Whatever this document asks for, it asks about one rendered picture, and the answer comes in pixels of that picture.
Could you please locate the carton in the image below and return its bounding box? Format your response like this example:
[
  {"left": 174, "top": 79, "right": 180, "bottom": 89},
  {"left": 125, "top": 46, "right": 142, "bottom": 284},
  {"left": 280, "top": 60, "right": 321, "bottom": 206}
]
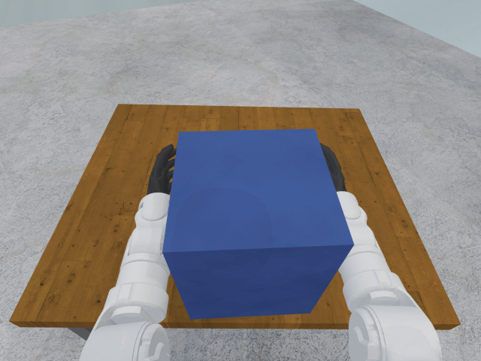
[{"left": 162, "top": 129, "right": 354, "bottom": 320}]

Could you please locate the left robot hand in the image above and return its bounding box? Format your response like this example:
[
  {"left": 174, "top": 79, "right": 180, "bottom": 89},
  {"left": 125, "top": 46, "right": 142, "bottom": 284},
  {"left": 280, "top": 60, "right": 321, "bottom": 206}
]
[{"left": 147, "top": 144, "right": 177, "bottom": 195}]

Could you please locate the right robot hand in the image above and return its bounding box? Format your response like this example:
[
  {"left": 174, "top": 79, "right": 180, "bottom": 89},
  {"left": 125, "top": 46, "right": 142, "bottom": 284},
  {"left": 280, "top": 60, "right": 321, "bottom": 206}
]
[{"left": 320, "top": 143, "right": 346, "bottom": 192}]

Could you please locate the table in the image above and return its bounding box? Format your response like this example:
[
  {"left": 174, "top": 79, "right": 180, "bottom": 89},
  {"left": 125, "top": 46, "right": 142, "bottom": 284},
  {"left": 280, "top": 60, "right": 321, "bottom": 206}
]
[{"left": 9, "top": 104, "right": 461, "bottom": 341}]

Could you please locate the right robot forearm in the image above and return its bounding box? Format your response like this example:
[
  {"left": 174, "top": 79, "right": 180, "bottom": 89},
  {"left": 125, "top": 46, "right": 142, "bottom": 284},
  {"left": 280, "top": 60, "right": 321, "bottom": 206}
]
[{"left": 337, "top": 191, "right": 442, "bottom": 361}]

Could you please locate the left robot forearm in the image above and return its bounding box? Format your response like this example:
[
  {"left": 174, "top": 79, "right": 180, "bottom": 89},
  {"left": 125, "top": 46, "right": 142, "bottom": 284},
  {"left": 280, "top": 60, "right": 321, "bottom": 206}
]
[{"left": 79, "top": 193, "right": 170, "bottom": 361}]

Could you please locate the robot right upper arm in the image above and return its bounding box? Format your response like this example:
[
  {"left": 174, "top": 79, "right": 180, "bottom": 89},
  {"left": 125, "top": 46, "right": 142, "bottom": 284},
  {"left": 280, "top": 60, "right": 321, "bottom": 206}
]
[{"left": 349, "top": 305, "right": 441, "bottom": 361}]

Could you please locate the robot left upper arm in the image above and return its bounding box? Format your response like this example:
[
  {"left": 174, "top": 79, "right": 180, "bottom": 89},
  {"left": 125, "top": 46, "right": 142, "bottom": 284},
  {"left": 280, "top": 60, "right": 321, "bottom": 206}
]
[{"left": 80, "top": 321, "right": 170, "bottom": 361}]

